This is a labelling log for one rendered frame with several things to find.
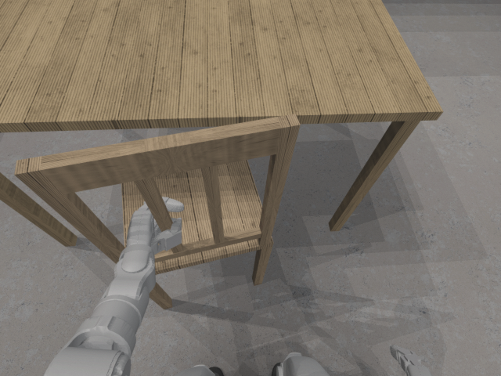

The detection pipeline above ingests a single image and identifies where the table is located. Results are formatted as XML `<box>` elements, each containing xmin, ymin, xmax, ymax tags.
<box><xmin>0</xmin><ymin>0</ymin><xmax>444</xmax><ymax>247</ymax></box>

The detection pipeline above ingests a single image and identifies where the robot left hand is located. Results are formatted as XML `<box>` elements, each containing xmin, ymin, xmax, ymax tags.
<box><xmin>126</xmin><ymin>197</ymin><xmax>184</xmax><ymax>254</ymax></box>

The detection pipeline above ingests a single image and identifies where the left robot forearm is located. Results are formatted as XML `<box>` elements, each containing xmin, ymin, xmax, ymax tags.
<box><xmin>42</xmin><ymin>244</ymin><xmax>156</xmax><ymax>376</ymax></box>

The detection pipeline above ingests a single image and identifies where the robot right thigh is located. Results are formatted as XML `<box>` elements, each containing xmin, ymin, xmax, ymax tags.
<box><xmin>276</xmin><ymin>356</ymin><xmax>329</xmax><ymax>376</ymax></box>

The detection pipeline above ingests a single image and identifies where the right robot shin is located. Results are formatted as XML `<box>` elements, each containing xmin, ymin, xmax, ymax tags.
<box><xmin>283</xmin><ymin>352</ymin><xmax>302</xmax><ymax>362</ymax></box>

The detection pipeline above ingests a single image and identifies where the chair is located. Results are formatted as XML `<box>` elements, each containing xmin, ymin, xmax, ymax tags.
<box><xmin>14</xmin><ymin>114</ymin><xmax>300</xmax><ymax>309</ymax></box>

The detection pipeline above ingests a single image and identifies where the robot right hand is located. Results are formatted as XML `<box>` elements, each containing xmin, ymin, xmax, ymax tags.
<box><xmin>389</xmin><ymin>345</ymin><xmax>432</xmax><ymax>376</ymax></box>

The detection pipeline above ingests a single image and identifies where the robot left upper arm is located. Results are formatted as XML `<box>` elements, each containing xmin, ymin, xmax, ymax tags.
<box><xmin>47</xmin><ymin>347</ymin><xmax>131</xmax><ymax>376</ymax></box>

